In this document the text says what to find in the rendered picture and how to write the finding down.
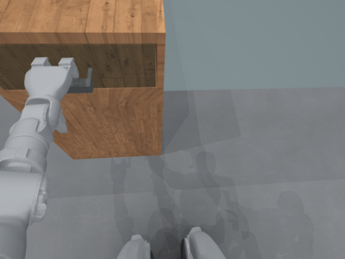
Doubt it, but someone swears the cabinet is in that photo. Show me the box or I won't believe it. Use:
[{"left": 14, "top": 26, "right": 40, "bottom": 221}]
[{"left": 0, "top": 0, "right": 165, "bottom": 160}]

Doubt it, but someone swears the robot left shin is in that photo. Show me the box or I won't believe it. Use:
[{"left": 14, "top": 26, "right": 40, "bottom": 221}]
[{"left": 131, "top": 235, "right": 143, "bottom": 240}]

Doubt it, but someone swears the handle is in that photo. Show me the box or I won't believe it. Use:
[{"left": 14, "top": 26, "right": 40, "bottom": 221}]
[{"left": 67, "top": 68, "right": 94, "bottom": 93}]

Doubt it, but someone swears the drawer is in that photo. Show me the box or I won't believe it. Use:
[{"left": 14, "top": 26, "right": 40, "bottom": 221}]
[{"left": 0, "top": 44, "right": 156, "bottom": 90}]

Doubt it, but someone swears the robot right shin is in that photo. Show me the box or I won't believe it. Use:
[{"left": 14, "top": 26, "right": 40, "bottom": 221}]
[{"left": 188, "top": 227, "right": 201, "bottom": 235}]

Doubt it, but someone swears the left robot forearm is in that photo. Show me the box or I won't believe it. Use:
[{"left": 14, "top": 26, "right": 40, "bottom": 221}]
[{"left": 0, "top": 94, "right": 61, "bottom": 176}]

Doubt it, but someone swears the robot left hand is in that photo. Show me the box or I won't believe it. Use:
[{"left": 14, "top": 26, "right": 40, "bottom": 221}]
[{"left": 24, "top": 57, "right": 79, "bottom": 133}]

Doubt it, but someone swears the robot left upper arm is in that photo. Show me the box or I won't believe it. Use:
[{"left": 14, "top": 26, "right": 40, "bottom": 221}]
[{"left": 0, "top": 171, "right": 49, "bottom": 259}]

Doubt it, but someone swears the robot shin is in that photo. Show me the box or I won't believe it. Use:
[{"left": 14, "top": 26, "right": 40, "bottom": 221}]
[
  {"left": 131, "top": 235, "right": 143, "bottom": 240},
  {"left": 188, "top": 227, "right": 201, "bottom": 235}
]

